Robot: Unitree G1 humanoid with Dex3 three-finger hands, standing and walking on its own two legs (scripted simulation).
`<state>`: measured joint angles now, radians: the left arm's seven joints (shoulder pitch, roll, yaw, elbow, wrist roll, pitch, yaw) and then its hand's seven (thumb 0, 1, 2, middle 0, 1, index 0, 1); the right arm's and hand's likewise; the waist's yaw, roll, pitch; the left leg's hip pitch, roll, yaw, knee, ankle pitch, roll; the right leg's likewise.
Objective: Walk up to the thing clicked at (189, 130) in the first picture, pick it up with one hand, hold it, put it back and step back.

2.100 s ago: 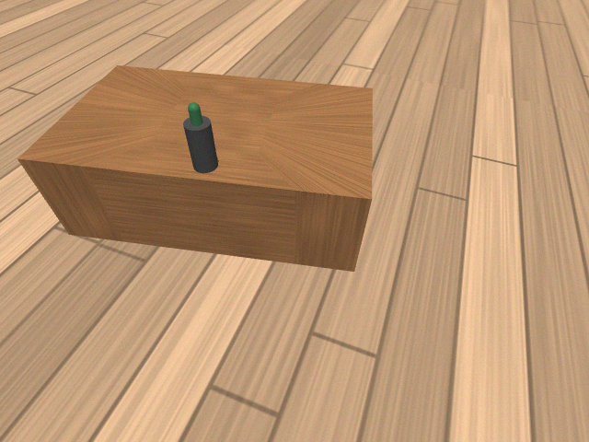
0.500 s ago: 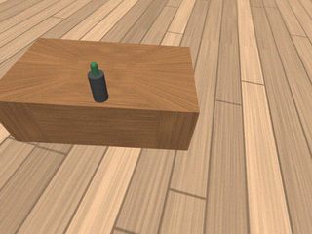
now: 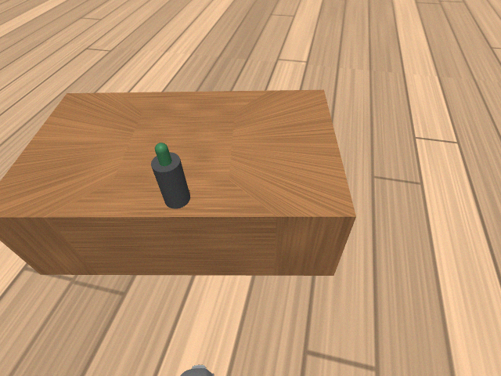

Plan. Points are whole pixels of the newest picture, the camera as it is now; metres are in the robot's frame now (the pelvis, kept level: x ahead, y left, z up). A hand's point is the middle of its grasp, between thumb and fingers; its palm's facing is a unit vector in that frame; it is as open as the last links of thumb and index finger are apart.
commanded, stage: walk up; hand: left
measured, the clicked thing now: (169, 174) +0.74 +0.27 -0.22
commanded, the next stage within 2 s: none
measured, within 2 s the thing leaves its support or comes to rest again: neither
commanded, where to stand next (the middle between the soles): +0.34 +0.12 m, yaw -6 degrees
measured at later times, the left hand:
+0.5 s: hand (71, 315) +0.27 +0.36 -0.12, palm faces -0.11 -0.87 -0.48, open 7.4 cm
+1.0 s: hand (59, 290) +0.34 +0.43 -0.17, palm faces -0.12 -0.91 -0.39, open 7.4 cm
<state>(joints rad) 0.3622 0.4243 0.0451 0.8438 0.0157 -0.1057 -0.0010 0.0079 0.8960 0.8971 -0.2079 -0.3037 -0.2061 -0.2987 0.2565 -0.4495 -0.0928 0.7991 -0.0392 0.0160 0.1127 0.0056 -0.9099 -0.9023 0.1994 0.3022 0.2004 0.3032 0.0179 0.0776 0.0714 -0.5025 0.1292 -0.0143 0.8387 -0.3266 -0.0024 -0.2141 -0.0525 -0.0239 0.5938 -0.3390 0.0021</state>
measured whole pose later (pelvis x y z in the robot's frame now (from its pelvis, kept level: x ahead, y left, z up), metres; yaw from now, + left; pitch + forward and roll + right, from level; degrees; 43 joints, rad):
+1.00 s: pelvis +0.26 +0.16 -0.02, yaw -7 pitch -2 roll +0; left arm 0.24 0.42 0.04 0.97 0.00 -0.02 0.00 0.01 0.90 0.90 -0.20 -0.30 -0.20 -0.30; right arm 0.19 -0.38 -0.01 0.90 -0.01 -0.03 0.02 0.00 -0.91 -0.90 0.20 0.30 0.20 0.30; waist 0.01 -0.02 0.09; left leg -0.42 0.09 0.03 0.79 -0.33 -0.04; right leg -0.35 -0.03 -0.02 0.79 -0.41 -0.02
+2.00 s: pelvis +0.29 +0.16 +0.02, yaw -7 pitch -2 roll +0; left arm 0.07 0.35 0.03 1.13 0.00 0.02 -0.03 0.01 0.90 0.90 -0.20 -0.30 -0.20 -0.30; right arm 0.10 -0.36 0.01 1.14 -0.01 -0.03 0.00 0.00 -0.91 -0.90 0.20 0.30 0.20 0.30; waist -0.01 -0.01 0.06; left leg -0.19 0.08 0.05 0.39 -0.17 -0.04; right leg -0.13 -0.04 -0.02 0.40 -0.23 0.03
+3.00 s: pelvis +0.30 +0.17 +0.02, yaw -6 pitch -2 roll +0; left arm 0.10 0.35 0.01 1.14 0.01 -0.01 -0.01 0.01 0.90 0.90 -0.20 -0.30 -0.20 -0.30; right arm 0.09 -0.35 0.00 1.15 -0.01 -0.01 0.02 0.00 -0.91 -0.90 0.20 0.30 0.20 0.30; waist -0.01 0.00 0.05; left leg -0.15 0.05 0.05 0.33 -0.15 -0.03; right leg -0.07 -0.06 -0.03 0.31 -0.21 0.05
